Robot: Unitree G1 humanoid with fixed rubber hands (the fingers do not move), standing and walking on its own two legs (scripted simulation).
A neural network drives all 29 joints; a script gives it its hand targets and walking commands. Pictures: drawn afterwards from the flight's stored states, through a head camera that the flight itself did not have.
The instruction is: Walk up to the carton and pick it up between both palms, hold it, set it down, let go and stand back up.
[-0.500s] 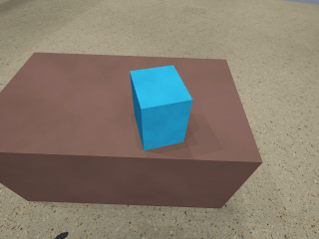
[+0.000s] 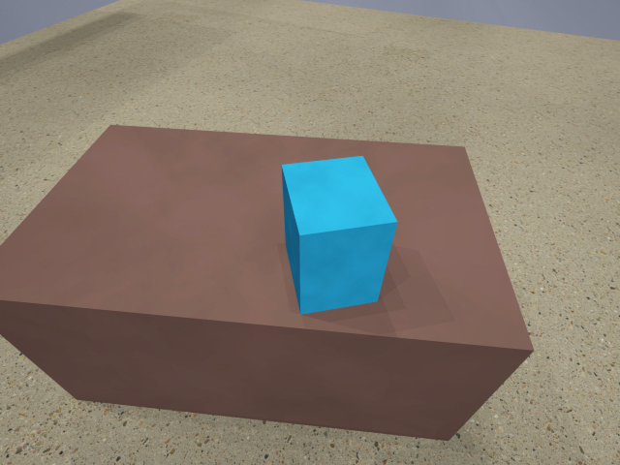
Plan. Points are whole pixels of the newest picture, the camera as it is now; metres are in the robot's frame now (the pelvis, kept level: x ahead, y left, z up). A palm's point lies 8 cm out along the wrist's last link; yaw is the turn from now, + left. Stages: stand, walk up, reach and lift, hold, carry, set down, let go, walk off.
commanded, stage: walk up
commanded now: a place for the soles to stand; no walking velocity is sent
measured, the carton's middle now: (331, 235) +0.56 -0.02 -0.07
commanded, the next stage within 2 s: stand in 1.84 s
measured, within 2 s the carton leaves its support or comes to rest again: neither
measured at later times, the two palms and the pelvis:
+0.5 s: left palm out of the picture +0.16 +0.33 -0.15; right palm out of the picture +0.11 -0.28 -0.16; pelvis +0.09 +0.03 -0.04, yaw -3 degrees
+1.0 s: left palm (135, 391) +0.26 +0.30 -0.14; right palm (508, 458) +0.18 -0.27 -0.13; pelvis +0.12 +0.03 -0.01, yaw -5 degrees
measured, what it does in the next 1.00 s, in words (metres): walks ahead: right foot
